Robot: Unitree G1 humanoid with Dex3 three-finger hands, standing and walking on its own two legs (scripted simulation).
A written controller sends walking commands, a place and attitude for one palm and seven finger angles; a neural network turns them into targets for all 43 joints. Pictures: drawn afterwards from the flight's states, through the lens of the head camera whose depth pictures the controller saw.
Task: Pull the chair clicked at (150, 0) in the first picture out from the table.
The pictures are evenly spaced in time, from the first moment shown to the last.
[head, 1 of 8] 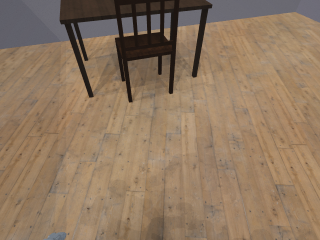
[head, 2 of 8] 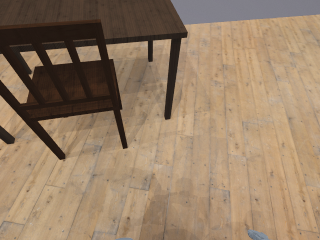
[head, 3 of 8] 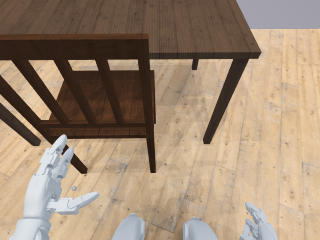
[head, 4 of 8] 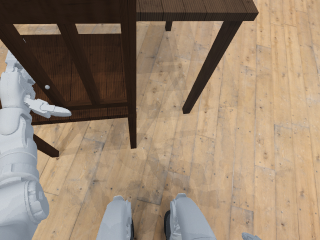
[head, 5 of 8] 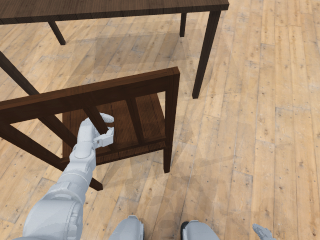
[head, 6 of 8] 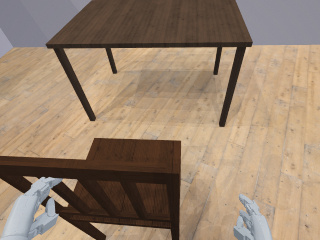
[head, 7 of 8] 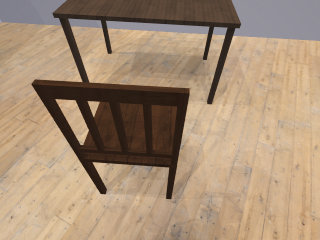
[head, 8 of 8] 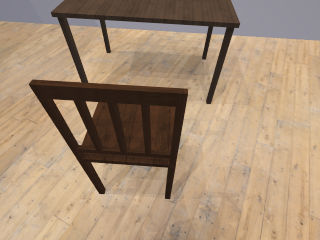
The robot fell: no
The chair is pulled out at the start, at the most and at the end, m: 0.00 0.70 0.69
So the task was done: yes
